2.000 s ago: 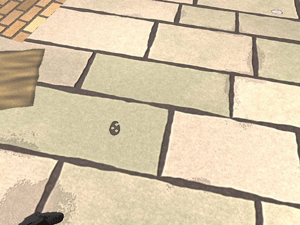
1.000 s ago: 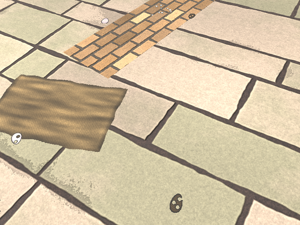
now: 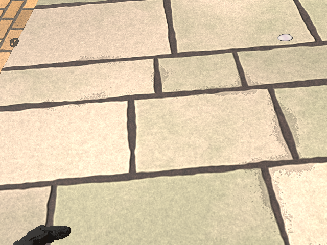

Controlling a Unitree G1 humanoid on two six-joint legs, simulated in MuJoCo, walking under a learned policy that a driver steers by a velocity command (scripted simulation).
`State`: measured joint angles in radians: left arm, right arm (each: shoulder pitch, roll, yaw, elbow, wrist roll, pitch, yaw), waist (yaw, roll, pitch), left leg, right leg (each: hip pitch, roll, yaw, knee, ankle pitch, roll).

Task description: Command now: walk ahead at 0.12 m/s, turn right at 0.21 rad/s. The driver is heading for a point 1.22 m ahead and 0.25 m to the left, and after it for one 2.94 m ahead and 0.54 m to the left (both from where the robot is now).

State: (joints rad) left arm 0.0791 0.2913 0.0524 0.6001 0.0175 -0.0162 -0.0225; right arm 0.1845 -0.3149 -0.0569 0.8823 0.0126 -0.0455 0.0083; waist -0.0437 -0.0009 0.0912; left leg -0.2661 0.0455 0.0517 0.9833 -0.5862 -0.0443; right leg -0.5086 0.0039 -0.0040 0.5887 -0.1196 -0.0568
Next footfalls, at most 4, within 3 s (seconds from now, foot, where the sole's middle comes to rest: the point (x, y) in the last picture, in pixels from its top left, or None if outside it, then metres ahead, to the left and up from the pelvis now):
0.28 left None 0.11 0.15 -0.76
1.60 left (139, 208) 0.56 0.13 -0.76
2.02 right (193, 182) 0.65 -0.10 -0.76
2.74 left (122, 155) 0.81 0.21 -0.76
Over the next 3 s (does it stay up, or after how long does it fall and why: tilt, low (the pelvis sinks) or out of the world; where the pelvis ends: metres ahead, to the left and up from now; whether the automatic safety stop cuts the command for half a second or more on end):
stays up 0.73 0.13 0.02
